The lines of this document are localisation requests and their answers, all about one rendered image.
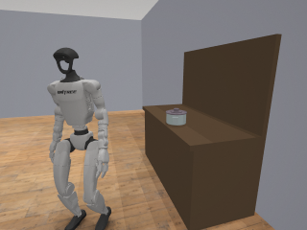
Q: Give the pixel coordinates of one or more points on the robot left foot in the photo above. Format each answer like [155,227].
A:
[103,220]

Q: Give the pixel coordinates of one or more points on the right robot upper arm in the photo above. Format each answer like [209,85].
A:
[52,91]

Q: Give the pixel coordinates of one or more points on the robot right hand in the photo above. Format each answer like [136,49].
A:
[52,148]

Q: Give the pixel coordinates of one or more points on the right robot forearm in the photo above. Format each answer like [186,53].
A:
[58,127]

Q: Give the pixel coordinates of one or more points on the table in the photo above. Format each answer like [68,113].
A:
[211,166]

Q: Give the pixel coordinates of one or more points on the left robot forearm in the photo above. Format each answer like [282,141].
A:
[103,131]

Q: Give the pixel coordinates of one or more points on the left robot upper arm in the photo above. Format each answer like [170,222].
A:
[95,89]

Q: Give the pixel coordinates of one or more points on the robot left hand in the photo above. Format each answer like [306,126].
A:
[101,162]

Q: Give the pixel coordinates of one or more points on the left robot shin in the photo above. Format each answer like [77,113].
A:
[98,205]

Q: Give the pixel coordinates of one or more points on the pot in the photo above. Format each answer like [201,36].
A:
[176,120]

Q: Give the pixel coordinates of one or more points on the lid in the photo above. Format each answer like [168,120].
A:
[176,112]

